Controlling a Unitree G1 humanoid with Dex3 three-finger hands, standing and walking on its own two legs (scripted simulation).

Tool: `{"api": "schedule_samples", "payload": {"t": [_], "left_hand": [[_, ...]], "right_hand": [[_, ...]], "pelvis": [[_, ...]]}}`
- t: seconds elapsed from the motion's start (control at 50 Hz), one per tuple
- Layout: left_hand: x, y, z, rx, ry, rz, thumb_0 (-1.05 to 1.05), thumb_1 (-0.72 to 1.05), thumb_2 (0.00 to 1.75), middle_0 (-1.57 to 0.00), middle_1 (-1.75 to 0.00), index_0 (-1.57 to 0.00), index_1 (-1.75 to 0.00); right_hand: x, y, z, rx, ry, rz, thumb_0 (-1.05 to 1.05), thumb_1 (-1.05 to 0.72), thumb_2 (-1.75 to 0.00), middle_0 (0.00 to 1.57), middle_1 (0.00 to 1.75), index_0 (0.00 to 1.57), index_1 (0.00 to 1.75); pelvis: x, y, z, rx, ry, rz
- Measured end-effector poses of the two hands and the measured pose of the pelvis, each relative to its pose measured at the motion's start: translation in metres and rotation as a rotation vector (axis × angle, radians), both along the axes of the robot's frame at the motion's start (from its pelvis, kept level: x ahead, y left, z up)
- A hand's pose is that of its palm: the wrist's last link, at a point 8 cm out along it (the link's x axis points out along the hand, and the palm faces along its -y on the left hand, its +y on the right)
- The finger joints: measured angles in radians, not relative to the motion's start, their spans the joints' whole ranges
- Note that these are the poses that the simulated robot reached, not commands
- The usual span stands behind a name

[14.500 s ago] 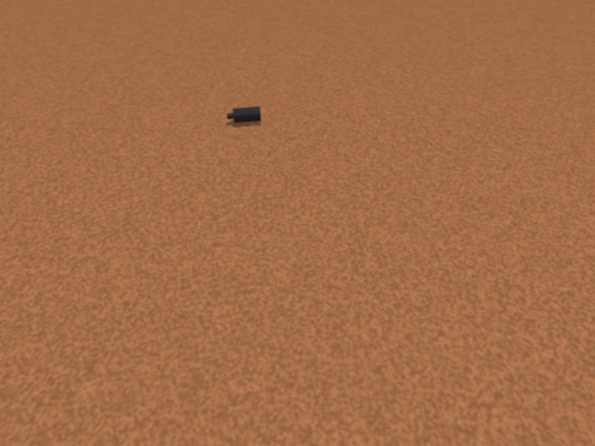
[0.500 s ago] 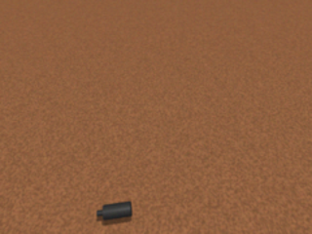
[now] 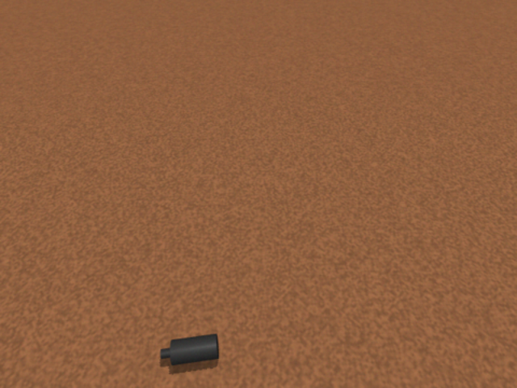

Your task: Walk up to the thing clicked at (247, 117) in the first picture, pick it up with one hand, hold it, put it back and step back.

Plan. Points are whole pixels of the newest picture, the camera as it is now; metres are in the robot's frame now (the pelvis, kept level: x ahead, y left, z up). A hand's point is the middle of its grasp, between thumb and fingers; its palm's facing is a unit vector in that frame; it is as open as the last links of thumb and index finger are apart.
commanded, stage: stand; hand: left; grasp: from above
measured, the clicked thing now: (189, 349) +0.40 +0.26 -0.74
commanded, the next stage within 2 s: rise first in 0.42 s
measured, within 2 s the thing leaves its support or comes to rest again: neither
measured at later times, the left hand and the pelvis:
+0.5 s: hand out of the picture +0.06 +0.26 -0.16, palm faces -0.02 -0.94 -0.34, open 7.4 cm; pelvis +0.00 +0.00 +0.00, yaw +0 degrees
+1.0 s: hand out of the picture +0.13 +0.26 -0.20, palm faces -0.08 -0.91 -0.40, open 13.1 cm; pelvis -0.01 +0.01 -0.05, yaw +0 degrees
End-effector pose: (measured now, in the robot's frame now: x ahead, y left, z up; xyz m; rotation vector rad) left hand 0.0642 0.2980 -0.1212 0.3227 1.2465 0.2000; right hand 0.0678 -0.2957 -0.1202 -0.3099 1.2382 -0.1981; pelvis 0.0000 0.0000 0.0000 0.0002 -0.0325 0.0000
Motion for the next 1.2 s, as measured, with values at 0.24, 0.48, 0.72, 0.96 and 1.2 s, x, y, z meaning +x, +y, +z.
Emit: {"api": "schedule_samples", "payload": {"t": [0.24,0.48,0.72,0.96,1.2], "left_hand": [[-0.003,0.000,-0.001,-0.003,-0.003,0.004,0.01,0.90,0.90,-0.21,-0.30,-0.20,-0.30],[-0.009,0.002,-0.001,-0.003,0.011,0.009,0.01,0.90,0.90,-0.21,-0.30,-0.20,-0.30],[0.058,-0.003,-0.013,-0.025,-0.133,0.001,0.01,0.60,0.93,-0.17,-0.60,-0.16,-0.59],[0.065,0.004,-0.035,0.050,-0.061,-0.084,0.00,-0.19,0.98,-0.07,-1.01,-0.07,-0.99],[0.054,0.008,-0.065,0.108,-0.094,-0.149,0.00,-0.52,1.00,-0.07,-1.06,-0.06,-1.06]], "right_hand": [[-0.005,0.000,0.001,-0.003,0.004,0.000,0.01,-0.91,-0.90,0.21,0.30,0.20,0.30],[-0.009,0.000,-0.001,-0.001,0.017,-0.001,0.01,-0.91,-0.90,0.21,0.30,0.20,0.30],[0.004,0.027,-0.009,0.036,-0.127,0.001,0.01,-0.95,-0.91,0.21,0.30,0.20,0.30],[0.019,0.043,-0.026,0.076,-0.229,-0.013,0.01,-0.93,-0.91,0.21,0.30,0.20,0.30],[0.068,0.052,-0.050,0.050,-0.364,0.071,0.01,-0.91,-0.90,0.21,0.30,0.20,0.30]], "pelvis": [[-0.003,0.000,0.000,0.000,-0.002,0.004],[-0.004,0.001,0.000,0.000,0.000,0.006],[-0.019,-0.001,-0.016,-0.009,0.123,0.016],[-0.015,0.004,-0.043,-0.016,0.220,0.004],[-0.016,0.007,-0.084,-0.032,0.308,0.009]]}}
